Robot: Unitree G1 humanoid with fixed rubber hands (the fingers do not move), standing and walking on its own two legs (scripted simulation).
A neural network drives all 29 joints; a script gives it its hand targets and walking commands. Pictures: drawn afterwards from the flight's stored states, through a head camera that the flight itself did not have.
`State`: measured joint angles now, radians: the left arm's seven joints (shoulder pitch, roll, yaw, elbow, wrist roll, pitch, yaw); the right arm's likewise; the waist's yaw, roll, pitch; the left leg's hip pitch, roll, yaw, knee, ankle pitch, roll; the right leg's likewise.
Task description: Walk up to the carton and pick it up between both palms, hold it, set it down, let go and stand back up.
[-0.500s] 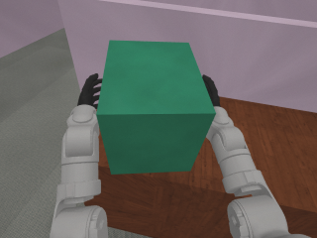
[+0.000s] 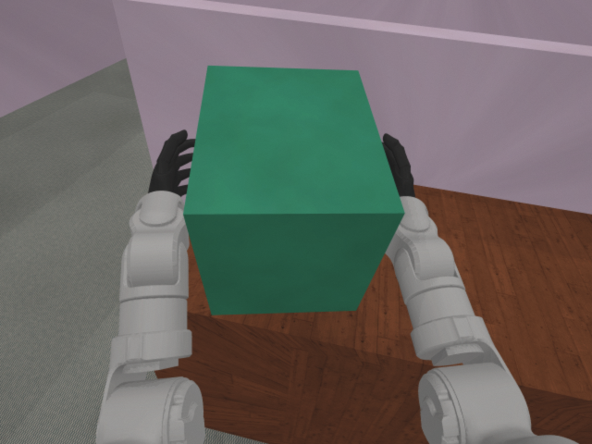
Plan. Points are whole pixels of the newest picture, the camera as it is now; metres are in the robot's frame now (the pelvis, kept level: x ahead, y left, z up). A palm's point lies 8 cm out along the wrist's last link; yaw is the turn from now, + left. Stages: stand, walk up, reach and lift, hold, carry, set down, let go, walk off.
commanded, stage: set down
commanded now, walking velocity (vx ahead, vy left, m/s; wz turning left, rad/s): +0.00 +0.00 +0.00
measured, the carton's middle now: (284, 192) +0.38 +0.01 +0.17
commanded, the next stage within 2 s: none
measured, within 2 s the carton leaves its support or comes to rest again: neither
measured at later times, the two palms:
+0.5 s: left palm (194, 209) +0.39 +0.14 +0.14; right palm (398, 214) +0.38 -0.16 +0.14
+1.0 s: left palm (202, 217) +0.40 +0.13 +0.11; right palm (395, 227) +0.38 -0.17 +0.11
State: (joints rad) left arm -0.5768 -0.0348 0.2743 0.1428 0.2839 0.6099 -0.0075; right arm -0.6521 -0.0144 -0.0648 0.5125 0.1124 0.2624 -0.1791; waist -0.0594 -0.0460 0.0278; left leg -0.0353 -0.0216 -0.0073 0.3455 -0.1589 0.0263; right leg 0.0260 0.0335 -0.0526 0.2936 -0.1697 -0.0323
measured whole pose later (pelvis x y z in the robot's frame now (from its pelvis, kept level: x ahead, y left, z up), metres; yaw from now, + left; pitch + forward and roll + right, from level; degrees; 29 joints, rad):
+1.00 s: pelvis +0.02 +0.00 +0.00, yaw +0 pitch -5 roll +0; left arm -0.59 -0.04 0.26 0.50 0.29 0.31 0.02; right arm -0.59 0.02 -0.21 0.77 -0.06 -0.08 -0.14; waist -0.06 -0.06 0.05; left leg -0.07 -0.02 0.00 0.33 -0.17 0.02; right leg -0.01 0.03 -0.07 0.28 -0.18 -0.03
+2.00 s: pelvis +0.04 +0.00 +0.00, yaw -2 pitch +6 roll -1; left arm -0.71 -0.04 0.36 0.89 0.30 0.03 0.05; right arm -0.67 0.06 -0.48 0.94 -0.30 -0.21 -0.07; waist -0.05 -0.02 -0.03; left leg -0.26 0.00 0.05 0.35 -0.19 0.02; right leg -0.21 0.04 -0.06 0.29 -0.18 -0.04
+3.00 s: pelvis +0.03 +0.00 +0.00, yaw -3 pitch +13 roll +0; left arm -0.76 -0.02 0.46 1.09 0.36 -0.21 0.06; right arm -0.71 0.09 -0.63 1.01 -0.46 -0.36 -0.05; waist -0.04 0.00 -0.08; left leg -0.43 0.01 0.07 0.36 -0.15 0.02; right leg -0.40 0.03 -0.07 0.33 -0.16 -0.04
